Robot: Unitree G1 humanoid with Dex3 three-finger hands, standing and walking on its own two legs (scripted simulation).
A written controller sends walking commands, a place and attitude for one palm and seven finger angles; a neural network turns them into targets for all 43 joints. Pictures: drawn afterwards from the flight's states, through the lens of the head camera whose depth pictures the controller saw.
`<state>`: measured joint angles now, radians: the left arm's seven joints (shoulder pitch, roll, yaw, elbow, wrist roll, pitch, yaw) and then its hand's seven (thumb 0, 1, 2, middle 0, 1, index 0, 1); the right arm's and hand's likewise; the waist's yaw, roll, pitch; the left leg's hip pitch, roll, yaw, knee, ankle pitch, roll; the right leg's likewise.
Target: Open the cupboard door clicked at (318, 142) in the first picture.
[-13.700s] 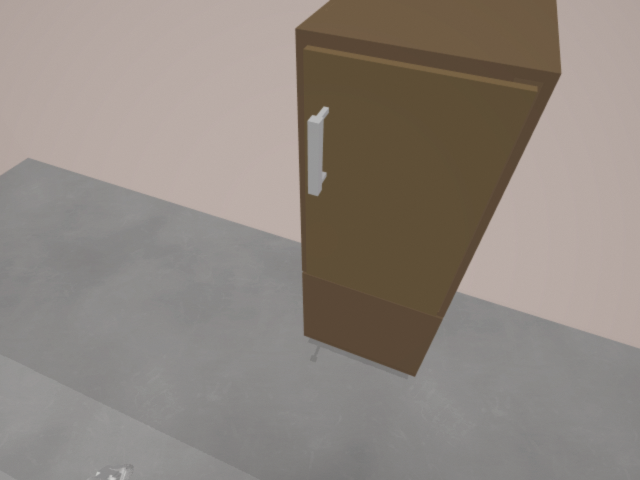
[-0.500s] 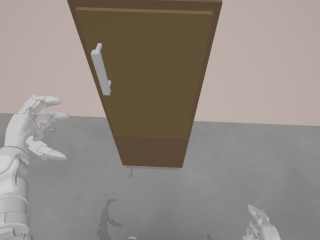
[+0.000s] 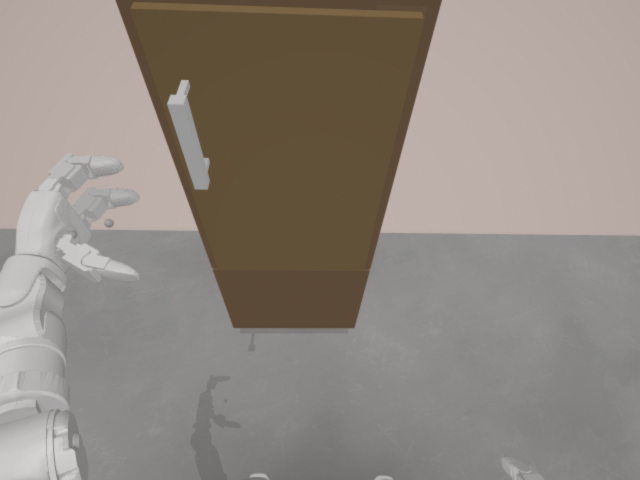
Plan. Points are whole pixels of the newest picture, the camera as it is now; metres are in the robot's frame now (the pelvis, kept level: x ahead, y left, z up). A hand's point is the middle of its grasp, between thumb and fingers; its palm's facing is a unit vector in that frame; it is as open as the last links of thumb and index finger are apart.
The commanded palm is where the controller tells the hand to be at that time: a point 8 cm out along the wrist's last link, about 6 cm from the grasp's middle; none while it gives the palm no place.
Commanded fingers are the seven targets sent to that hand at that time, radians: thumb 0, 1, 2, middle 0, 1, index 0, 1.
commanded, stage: move the hooked fingers beside the handle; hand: left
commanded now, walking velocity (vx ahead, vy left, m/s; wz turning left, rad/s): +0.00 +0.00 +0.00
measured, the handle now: (193, 138) +0.57 +0.21 +0.08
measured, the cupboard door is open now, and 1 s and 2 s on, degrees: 0 0 0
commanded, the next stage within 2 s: none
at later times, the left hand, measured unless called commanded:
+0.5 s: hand (135, 180) +0.46 +0.26 +0.09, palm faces +0.02 -1.00 +0.00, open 14.0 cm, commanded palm +0.45 +0.31 +0.09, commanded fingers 0.00 -0.50 0.30 -0.30 -1.20 -0.30 -1.20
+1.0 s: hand (146, 153) +0.52 +0.26 +0.09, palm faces -0.01 -1.00 -0.01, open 14.0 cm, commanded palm +0.50 +0.31 +0.08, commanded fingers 0.00 -0.50 0.30 -0.30 -1.20 -0.30 -1.20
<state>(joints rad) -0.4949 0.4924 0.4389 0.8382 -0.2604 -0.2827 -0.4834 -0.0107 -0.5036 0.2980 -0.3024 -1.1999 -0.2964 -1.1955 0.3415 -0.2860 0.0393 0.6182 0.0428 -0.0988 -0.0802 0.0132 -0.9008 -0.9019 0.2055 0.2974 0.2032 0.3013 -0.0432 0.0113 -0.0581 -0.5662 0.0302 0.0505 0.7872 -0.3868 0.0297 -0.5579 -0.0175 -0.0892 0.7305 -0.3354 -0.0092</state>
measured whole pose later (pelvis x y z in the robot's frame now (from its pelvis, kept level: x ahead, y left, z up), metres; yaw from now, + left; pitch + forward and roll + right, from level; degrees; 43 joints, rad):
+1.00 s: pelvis +0.01 +0.01 -0.02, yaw -2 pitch +20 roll -4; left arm -0.96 0.76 0.51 1.26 -0.10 -0.31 -0.46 -0.01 -0.50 0.30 -0.30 -1.20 -0.30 -1.20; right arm 0.44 -0.29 0.05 0.60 0.00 0.08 -0.04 0.01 -0.90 -0.90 0.21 0.30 0.20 0.30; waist -0.18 0.01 -0.07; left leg -0.83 0.06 0.05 0.91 -0.43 0.04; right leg -0.80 0.01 -0.08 0.79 -0.34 0.00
